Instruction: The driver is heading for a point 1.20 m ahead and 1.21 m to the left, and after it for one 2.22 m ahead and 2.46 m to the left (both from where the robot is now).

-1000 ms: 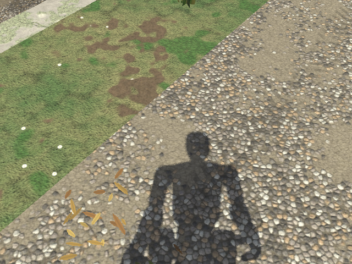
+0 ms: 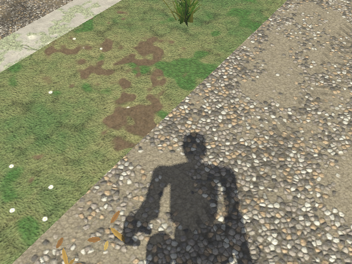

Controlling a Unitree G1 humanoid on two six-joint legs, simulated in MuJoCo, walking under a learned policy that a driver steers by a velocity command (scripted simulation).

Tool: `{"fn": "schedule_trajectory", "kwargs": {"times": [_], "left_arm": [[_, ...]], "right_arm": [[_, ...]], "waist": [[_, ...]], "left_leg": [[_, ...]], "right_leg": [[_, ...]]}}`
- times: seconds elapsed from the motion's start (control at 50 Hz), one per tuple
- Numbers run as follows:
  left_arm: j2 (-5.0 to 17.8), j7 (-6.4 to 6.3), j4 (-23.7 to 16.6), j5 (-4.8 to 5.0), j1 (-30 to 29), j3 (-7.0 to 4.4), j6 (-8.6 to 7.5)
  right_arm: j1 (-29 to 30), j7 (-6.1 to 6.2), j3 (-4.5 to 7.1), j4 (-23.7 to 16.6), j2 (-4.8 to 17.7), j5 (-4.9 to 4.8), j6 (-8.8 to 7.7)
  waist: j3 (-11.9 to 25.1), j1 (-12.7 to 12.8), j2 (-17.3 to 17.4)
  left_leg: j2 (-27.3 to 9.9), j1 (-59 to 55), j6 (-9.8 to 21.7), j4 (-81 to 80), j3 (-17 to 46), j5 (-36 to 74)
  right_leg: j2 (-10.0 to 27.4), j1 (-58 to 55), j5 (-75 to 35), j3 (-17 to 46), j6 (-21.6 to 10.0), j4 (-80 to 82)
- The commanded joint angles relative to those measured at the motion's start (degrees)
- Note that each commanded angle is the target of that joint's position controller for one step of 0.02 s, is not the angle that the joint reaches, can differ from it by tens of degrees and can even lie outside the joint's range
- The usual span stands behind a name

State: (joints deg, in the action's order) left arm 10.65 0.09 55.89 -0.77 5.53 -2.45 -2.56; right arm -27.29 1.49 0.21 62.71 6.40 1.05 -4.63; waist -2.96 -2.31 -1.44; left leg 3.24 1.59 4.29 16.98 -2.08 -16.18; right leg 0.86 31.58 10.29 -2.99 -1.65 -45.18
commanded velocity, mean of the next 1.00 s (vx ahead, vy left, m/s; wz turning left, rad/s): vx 0.04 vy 0.00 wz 0.52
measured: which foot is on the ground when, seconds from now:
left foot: down 0.00-0.12, up 0.14-0.54, down 0.56-1.00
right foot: up 0.00-0.10, down 0.12-0.56, up 0.58-1.00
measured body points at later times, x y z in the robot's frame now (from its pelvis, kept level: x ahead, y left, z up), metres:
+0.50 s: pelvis +0.06 -0.01 -0.01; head +0.08 +0.01 +0.44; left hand +0.07 +0.27 -0.15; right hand +0.23 -0.23 -0.14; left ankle +0.03 +0.09 -0.72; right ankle +0.16 -0.08 -0.74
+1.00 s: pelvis +0.06 +0.00 +0.00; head +0.09 +0.02 +0.44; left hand +0.05 +0.30 -0.11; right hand +0.29 -0.19 -0.12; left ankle +0.02 +0.08 -0.74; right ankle +0.13 -0.10 -0.72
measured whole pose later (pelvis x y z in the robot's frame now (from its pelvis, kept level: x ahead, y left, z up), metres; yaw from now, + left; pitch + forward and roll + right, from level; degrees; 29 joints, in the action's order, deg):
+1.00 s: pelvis +0.06 +0.00 +0.00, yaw +34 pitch +2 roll +0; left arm 14.7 -1.6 42.3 -0.1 7.7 -2.7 2.0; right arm -14.6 -0.3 4.9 42.9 16.3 1.0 2.1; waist -2.7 -2.1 0.8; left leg 6.7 15.7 2.9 27.2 10.1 -12.4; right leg -1.9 21.0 23.0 2.1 0.8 -40.7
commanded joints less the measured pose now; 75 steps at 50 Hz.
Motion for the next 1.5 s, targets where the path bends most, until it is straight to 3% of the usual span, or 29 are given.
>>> {"fn": "schedule_trajectory", "kwargs": {"times": [0.02, 0.1, 0.12, 0.14, 0.16, 0.2, 0.24, 0.4, 0.52, 0.54, 0.56, 0.58, 0.6, 0.62, 0.66, 0.72, 0.9, 0.98, 1.02, 1.04, 1.06, 1.08, 1.1, 1.14, 1.2, 1.3, 1.44, 1.48, 1.5], "left_arm": [[2.31, -1.04, -2.82, 0.76, 0.44, 0.21, 0.18], [5.86, -2.39, -0.86, 0.26, 10.36, -1.08, -0.71], [9.9, -2.84, -0.57, -0.9, 15.5, -2.15, -1.55], [13.56, -2.54, -2.16, -1.03, 16.87, -2.7, -1.49], [12.84, -2.19, -3.29, 0.9, 15.06, -2.84, -0.45], [5.72, -2.73, -6.51, 0.91, 4.97, -1.11, 0.69], [5.21, -3.77, -6.61, -0.34, 3.68, -0.82, 1.13], [9.27, -3.17, -7.82, -1.03, 4.24, -1.77, 1.09], [13.05, -2.26, -8.99, -0.7, 4.13, -3.14, 2.88], [12.54, -1.96, -8.56, -0.89, 5.43, -3.32, 3.42], [9.99, -1.27, -8.15, -0.95, 8.13, -3.1, 4.17], [6.52, -1.62, -12.49, -0.06, 5.76, -2.13, 4.25], [8.44, -2.0, -13.19, -0.83, 0.08, -2.26, 4.55], [7.85, -1.61, -13.06, 0.0, 1.28, -2.18, 4.56], [9.22, -1.05, -11.41, -0.47, 4.48, -2.68, 3.86], [8.95, -0.64, -11.32, -1.03, 5.92, -2.79, 3.99], [8.54, -1.57, -16.29, 0.19, 1.06, -1.59, 4.28], [9.0, -1.96, -17.68, 0.87, 3.33, -1.3, 3.65], [8.54, -2.39, -17.14, 0.79, 7.75, -1.11, 3.07], [10.27, -2.92, -16.91, 0.17, 9.7, -1.53, 2.57], [15.01, -3.41, -17.76, -0.73, 9.83, -2.23, 2.44], [19.37, -2.98, -19.11, -0.67, 6.7, -3.02, 3.01], [16.53, -2.51, -19.52, -0.7, 7.19, -2.68, 3.11], [10.99, -1.98, -20.69, -0.38, 1.44, -1.08, 2.97], [10.97, -2.47, -20.83, -0.63, 2.64, -1.19, 2.66], [12.52, -2.32, -19.35, -0.65, 8.38, -2.14, 2.53], [15.53, -0.67, -18.97, -0.8, 7.72, -3.22, 2.87], [15.87, -0.48, -18.82, 0.25, 6.67, -3.33, 3.34], [15.16, -0.37, -18.17, 0.26, 8.52, -3.24, 3.56]], "right_arm": [[-1.54, 0.49, 1.64, -2.11, 9.44, 0.03, 0.29], [3.96, 0.21, 2.77, -4.51, 10.51, -0.84, 0.83], [4.08, 0.04, 2.53, -6.59, 8.89, -1.7, 0.61], [-2.39, 0.74, 2.21, -7.27, 4.48, -2.44, 1.36], [-6.25, 1.19, 3.38, -6.04, 7.35, -1.3, 3.01], [2.14, 0.13, 4.12, -7.23, 8.19, 1.21, 4.74], [4.85, -0.82, 4.71, -8.72, 7.96, 1.4, 6.0], [11.12, -2.17, 4.25, -14.02, 8.14, 0.54, 9.12], [9.95, -3.66, 4.51, -16.97, 10.11, -0.13, 8.53], [8.32, -3.53, 4.69, -16.63, 10.81, -0.04, 8.0], [7.88, -3.01, 5.23, -17.11, 13.71, 0.34, 7.18], [9.11, -2.18, 7.0, -19.38, 22.34, 0.1, 6.96], [7.18, -0.96, 7.35, -18.19, 21.05, 1.17, 6.94], [10.48, -0.23, 6.57, -18.53, 18.6, 0.82, 6.72], [16.56, -0.42, 5.94, -20.71, 16.75, 0.09, 6.31], [14.2, -1.2, 5.61, -21.32, 15.33, -0.72, 5.42], [9.48, -1.16, 6.81, -22.01, 18.66, 0.04, 5.85], [12.71, -1.8, 7.16, -23.35, 19.39, 0.07, 6.26], [16.4, -1.9, 7.14, -24.27, 19.1, -0.66, 6.51], [17.16, -1.72, 6.7, -24.95, 17.49, -1.12, 6.41], [13.55, -1.6, 5.56, -25.41, 12.42, -1.05, 6.28], [11.96, -1.17, 6.19, -25.78, 14.84, 0.05, 6.41], [12.95, -1.42, 6.87, -25.35, 17.96, 1.31, 6.64], [11.99, -2.64, 7.28, -23.2, 17.87, 0.53, 7.3], [11.62, -4.14, 6.78, -22.85, 16.8, -0.16, 8.02], [17.28, -4.61, 5.68, -25.46, 15.25, -0.26, 8.93], [18.92, -4.92, 4.64, -28.15, 14.53, -1.04, 8.57], [16.2, -4.48, 4.57, -27.7, 14.23, -0.32, 7.8], [14.22, -3.74, 4.82, -27.06, 15.68, 0.58, 7.02]], "waist": [[0.81, 1.68, 9.72], [3.53, 6.74, 6.3], [8.87, 7.6, 0.73], [16.92, 4.6, -10.39], [20.68, 3.21, -8.61], [7.26, 1.92, -1.72], [2.95, 0.72, -4.43], [6.13, 0.97, -5.7], [6.61, 0.45, -3.49], [5.34, 0.0, -0.44], [2.93, 0.17, 10.31], [-1.28, 0.59, 21.49], [-2.95, -1.55, 12.13], [-2.1, 1.54, 9.47], [0.35, 4.14, 9.01], [5.56, 3.46, 5.67], [5.46, -0.18, 8.39], [6.37, 1.1, 9.28], [6.39, 4.32, 8.52], [6.55, 5.02, 5.98], [7.63, 2.83, -7.18], [5.58, 1.94, -13.3], [4.68, 2.28, -8.64], [1.59, -0.34, -4.04], [3.57, 0.63, -6.66], [4.12, 3.99, -7.03], [5.17, 4.13, -9.4], [5.76, 1.58, -7.13], [6.52, 0.63, -2.21]], "left_leg": [[-11.43, 1.37, 4.88, 5.01, 6.6, 56.34], [-9.28, 5.74, 2.08, 18.53, 9.38, 46.5], [-5.93, 13.43, 0.26, 29.99, 8.21, 29.65], [2.95, 22.24, -0.59, 47.94, 2.55, -19.43], [1.68, 23.37, -0.7, 56.12, 3.97, -23.49], [-2.56, 27.21, -2.03, 57.16, 3.92, -15.19], [-4.01, 25.49, -3.54, 54.26, 3.24, -10.62], [-5.0, 21.04, -3.4, 36.32, -0.27, -8.0], [-3.29, 9.4, -0.12, 18.19, -3.55, -5.13], [-3.11, 5.7, 0.85, 11.0, -1.22, -2.5], [-10.9, 4.66, 2.72, -2.22, 12.1, -6.02], [-25.58, 8.05, 9.45, -7.34, 35.2, -0.35], [-24.14, 12.75, 12.13, -6.55, 30.66, 2.82], [-19.87, 14.31, 10.58, -5.02, 24.83, 3.08], [-14.07, 11.04, 7.67, -2.89, 18.66, 9.41], [-13.39, 4.92, 8.84, 0.67, 17.6, 24.39], [-13.63, 2.57, 10.6, 4.6, 25.07, 27.09], [-12.08, 6.32, 8.52, 6.73, 28.76, 30.9], [-8.89, 10.68, 4.75, 8.95, 28.72, 25.86], [-5.87, 16.08, 1.49, 11.82, 27.07, 16.39], [1.04, 23.7, -1.98, 23.91, 17.82, -4.84], [7.31, 31.16, -3.41, 33.06, 8.19, -19.94], [2.71, 30.25, -3.75, 42.42, 8.93, -18.55], [1.36, 28.56, -4.73, 48.21, 8.51, -10.9], [1.03, 29.72, -6.9, 50.62, 5.74, -6.99], [-1.18, 31.25, -8.01, 41.66, 3.9, -7.72], [-1.79, 17.72, -4.67, 23.2, -1.92, -9.28], [-0.75, 10.64, -3.04, 11.12, -2.84, -1.15], [-1.68, 4.5, -2.23, 3.7, 1.4, 4.99]], "right_leg": [[-3.46, -4.65, -3.61, -2.02, -0.14, 6.32], [-3.06, -20.6, -12.99, 0.26, -2.47, 19.72], [6.71, -32.88, -32.06, 8.1, -4.58, 19.32], [24.36, -42.79, -62.36, 22.53, -11.73, 16.42], [26.84, -37.89, -51.8, 26.69, -16.35, 18.94], [19.92, -22.78, -16.58, 19.54, -14.2, 27.37], [15.16, -15.08, -11.13, 11.55, -12.11, 30.54], [16.32, -14.2, 0.91, 3.41, -11.97, 32.16], [18.25, -12.01, 8.55, -0.42, -6.92, 27.86], [16.93, -8.88, 10.02, -3.17, -3.67, 23.26], [11.63, -3.57, 15.5, -8.91, 0.84, 10.65], [0.42, 8.9, 25.71, -8.72, 4.78, 0.18], [1.69, 6.75, 21.76, 0.2, 4.3, -9.54], [1.86, 5.0, 15.99, 2.72, 3.88, -11.56], [0.89, 4.42, 8.41, 3.24, 2.62, -13.51], [0.23, 3.71, 8.28, 3.55, 3.02, -16.51], [-1.56, -0.7, 13.32, 4.92, 3.33, -2.06], [-3.51, -9.43, 13.62, 4.93, 1.98, 6.13], [-4.09, -18.87, 6.22, 4.32, 1.39, 19.37], [-0.04, -25.81, 2.11, 7.28, 0.68, 26.47], [15.15, -32.04, 3.08, 21.01, -2.4, 31.62], [23.92, -27.09, -6.6, 31.59, -9.98, 31.65], [23.86, -23.97, -9.14, 29.76, -13.1, 30.94], [15.22, -20.46, -10.92, 16.58, -9.74, 29.82], [11.48, -24.82, -20.33, 8.37, -8.82, 27.68], [14.93, -31.3, -21.66, 6.73, -10.69, 26.45], [16.58, -26.24, -22.44, 1.94, -9.02, 21.96], [15.75, -22.96, -18.57, -0.92, -5.74, 16.33], [14.08, -18.21, -11.71, -3.5, -2.24, 10.3]]}}
Keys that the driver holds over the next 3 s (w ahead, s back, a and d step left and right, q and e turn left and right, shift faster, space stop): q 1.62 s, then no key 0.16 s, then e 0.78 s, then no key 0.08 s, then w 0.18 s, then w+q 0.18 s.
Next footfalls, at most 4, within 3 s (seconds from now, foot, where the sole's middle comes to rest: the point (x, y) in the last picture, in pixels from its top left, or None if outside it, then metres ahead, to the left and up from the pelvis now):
0.12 right None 0.20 -0.08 -0.78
0.56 left None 0.06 0.10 -0.78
1.06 right None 0.16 -0.07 -0.78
1.50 left None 0.00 0.08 -0.78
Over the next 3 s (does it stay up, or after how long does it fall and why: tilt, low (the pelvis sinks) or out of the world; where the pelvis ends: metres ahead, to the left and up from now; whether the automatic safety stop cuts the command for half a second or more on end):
stays up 0.10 0.02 0.00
